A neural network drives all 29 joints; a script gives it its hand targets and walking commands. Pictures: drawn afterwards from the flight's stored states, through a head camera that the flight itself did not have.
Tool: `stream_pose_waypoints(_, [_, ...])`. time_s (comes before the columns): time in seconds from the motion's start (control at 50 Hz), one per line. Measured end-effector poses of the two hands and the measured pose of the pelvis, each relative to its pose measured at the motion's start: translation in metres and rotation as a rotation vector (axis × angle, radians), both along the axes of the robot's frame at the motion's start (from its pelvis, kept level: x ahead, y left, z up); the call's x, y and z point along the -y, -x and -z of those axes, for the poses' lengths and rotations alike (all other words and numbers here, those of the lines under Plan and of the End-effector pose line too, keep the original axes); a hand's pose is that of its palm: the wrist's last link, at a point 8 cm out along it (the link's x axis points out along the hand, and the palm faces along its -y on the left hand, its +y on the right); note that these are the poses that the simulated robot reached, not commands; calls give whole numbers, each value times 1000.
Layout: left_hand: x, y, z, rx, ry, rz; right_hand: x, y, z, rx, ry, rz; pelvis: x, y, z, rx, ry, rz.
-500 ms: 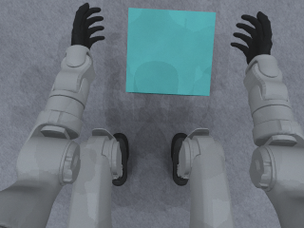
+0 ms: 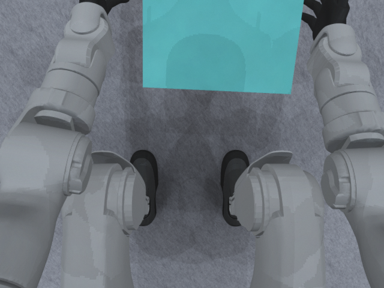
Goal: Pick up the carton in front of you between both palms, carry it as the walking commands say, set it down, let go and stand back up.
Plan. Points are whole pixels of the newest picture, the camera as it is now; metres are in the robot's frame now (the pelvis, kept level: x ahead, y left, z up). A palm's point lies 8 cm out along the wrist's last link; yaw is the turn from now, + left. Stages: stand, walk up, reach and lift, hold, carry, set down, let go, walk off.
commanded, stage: reach and lift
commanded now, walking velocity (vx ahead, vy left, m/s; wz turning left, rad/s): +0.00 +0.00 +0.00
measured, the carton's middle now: (213, 34) +0.51 -0.05 -0.24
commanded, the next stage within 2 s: none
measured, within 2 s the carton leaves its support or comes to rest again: leaves its support in 0.66 s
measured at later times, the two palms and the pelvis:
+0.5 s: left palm (116, 7) +0.54 +0.11 -0.17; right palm (314, 19) +0.52 -0.20 -0.17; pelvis -0.01 +0.01 +0.01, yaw +0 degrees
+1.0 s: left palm out of the picture +0.51 +0.10 -0.01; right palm out of the picture +0.48 -0.20 -0.01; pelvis +0.00 +0.02 +0.06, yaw -3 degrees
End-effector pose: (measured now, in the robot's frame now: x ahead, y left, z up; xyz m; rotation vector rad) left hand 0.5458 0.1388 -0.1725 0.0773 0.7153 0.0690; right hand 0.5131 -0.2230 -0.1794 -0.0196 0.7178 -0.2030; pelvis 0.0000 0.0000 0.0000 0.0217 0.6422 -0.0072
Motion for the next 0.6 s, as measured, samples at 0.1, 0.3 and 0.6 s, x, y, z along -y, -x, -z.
stream_pose_waypoints(0.1, [6,4,-4,-16,7,8,-2,0,-8,-9,-4,-2,-1,-4,-3,-18,1,5])
stream_pose_waypoints(0.3, [19,9,-6,-17,22,34,-20,1,-10,-11,-21,-33,-4,0,-10,-39,1,2])
stream_pose_waypoints(0.6, [33,4,-7,-31,24,-2,-27,-7,-14,-33,-10,-27,-5,6,0,2,10,-4])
